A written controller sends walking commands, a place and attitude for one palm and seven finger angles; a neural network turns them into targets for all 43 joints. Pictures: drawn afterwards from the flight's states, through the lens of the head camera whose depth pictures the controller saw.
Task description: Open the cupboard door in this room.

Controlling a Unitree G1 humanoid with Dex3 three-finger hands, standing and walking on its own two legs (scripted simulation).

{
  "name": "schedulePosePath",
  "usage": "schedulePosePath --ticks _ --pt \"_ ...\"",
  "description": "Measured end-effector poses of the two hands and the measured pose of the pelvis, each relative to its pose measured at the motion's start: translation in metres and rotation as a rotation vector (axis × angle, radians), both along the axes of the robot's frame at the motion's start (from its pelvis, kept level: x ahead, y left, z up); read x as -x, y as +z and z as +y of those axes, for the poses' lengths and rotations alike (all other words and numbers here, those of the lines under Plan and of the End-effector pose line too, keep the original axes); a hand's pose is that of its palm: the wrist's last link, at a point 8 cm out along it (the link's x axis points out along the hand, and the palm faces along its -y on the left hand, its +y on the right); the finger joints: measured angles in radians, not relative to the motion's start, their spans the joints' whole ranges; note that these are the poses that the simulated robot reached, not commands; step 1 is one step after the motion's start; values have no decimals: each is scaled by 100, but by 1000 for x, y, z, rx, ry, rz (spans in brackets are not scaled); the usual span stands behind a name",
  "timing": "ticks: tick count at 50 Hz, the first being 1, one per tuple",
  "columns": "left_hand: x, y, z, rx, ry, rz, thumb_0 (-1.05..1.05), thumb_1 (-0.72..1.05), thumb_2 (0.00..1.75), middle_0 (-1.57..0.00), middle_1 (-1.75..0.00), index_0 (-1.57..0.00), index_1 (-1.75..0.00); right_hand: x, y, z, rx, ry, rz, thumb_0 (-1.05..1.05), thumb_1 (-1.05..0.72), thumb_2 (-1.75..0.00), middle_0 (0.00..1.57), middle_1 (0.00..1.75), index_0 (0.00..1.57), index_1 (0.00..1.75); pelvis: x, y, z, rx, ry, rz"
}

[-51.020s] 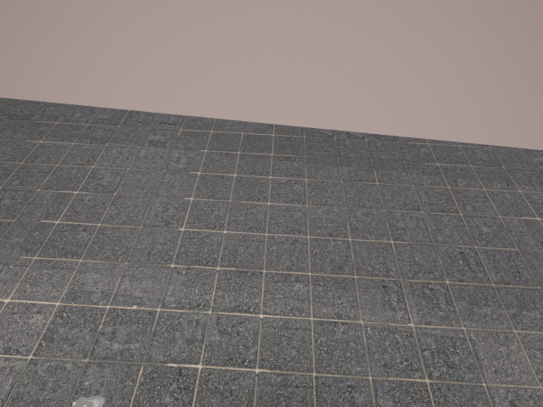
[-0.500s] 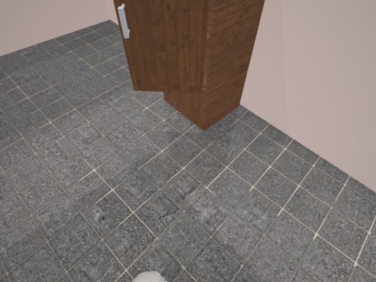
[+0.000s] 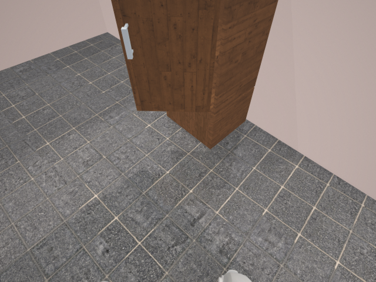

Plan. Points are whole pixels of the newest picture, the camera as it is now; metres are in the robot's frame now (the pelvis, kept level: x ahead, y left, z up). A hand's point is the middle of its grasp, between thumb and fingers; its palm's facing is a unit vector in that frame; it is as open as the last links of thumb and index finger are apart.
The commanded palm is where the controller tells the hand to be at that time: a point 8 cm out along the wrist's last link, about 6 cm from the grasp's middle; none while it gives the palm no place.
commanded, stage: take the last steps up to it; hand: left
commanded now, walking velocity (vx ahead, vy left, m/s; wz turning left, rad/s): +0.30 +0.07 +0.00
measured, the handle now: (128, 41) +1.00 +0.30 +0.00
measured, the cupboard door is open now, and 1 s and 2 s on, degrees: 44 44 44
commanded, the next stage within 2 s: come to a stop and stand still in 0.90 s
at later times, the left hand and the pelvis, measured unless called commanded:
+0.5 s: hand out of the picture +0.14 +0.18 -0.17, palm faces +0.14 -0.98 -0.17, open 7.3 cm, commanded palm none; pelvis +0.19 +0.01 +0.00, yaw +3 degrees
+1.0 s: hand (122, 169) +0.46 +0.24 -0.16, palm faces -0.02 -0.98 -0.21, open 7.3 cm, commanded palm none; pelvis +0.37 +0.06 +0.00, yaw -2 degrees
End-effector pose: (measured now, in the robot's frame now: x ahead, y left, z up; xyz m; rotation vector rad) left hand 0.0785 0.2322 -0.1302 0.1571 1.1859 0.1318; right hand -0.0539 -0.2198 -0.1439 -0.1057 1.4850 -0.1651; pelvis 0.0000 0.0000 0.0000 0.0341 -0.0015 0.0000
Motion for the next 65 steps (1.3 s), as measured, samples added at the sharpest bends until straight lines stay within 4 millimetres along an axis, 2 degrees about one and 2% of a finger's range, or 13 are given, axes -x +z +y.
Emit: schedulePosePath --ticks 5,9,12,20,26,30,34,37,43,52,55,59,65 --pt "-82 -2 -23 -7 -70 -80 1 91 90 -19 -30 -20 -30 5 -14 1 -42 -62 118 1 -92 -90 20 30 20 29 -45 -13 -14 -10 -13 -1" --pt "-107 -3 -35 -1 -49 -113 0 91 90 -20 -30 -20 -30 -26 -17 -8 -55 -62 153 1 -91 -90 20 30 20 29 -72 -15 -22 10 2 -15" --pt "-101 0 -38 4 6 -61 0 91 90 -20 -30 -20 -30 -77 -11 -17 -38 -40 88 1 -91 -90 20 30 20 29 -93 -5 -24 18 11 -11" --pt "-75 0 -10 -13 100 110 -2 95 90 -20 -30 -20 -30 -239 5 -22 2 63 -153 1 -93 -90 20 30 20 29 -150 6 -12 28 34 11" --pt "-55 -16 2 52 177 279 -1 92 90 -20 -30 -20 -30 -355 14 3 32 170 -286 1 -93 -90 19 30 20 29 -201 -1 18 40 46 5" --pt "-63 -35 19 90 193 374 0 91 90 -20 -30 -20 -30 -413 10 28 71 207 -381 0 -92 -90 20 30 20 29 -235 -18 44 44 41 -5" --pt "-113 -34 40 82 155 344 1 91 90 -20 -30 -20 -30 -423 14 48 73 176 -370 0 -92 -90 20 30 20 29 -259 -12 59 32 15 -6" --pt "-168 -26 54 66 122 253 1 91 90 -20 -30 -20 -30 -415 14 60 59 133 -317 0 -92 -90 20 30 20 29 -278 -4 66 29 5 -2" --pt "-276 -9 71 20 52 91 1 92 90 -20 -30 -20 -30 -389 12 58 61 48 -183 -1 -95 -90 20 30 21 30 -317 4 72 21 -13 2" --pt "-402 -4 51 -24 -64 -27 1 92 90 -19 -30 -20 -30 -355 -10 66 -24 -62 51 0 -92 -90 20 30 20 29 -381 -8 52 -3 -34 -4" --pt "-422 -7 36 -23 -74 -40 0 91 90 -19 -30 -20 -30 -362 -17 64 -43 -84 104 0 -92 -90 20 30 20 29 -397 -12 45 19 -32 -5" --pt "-423 -8 23 -6 -56 -1 0 91 90 -20 -30 -20 -30 -395 -12 58 -30 -90 90 1 -91 -90 20 30 20 29 -408 -6 43 21 -25 -4" --pt "-419 -11 43 -11 -1 20 -2 94 90 -20 -30 -21 -30 -464 -6 52 13 -31 -41 1 -91 -90 20 30 20 29 -412 -3 52 27 -15 -6"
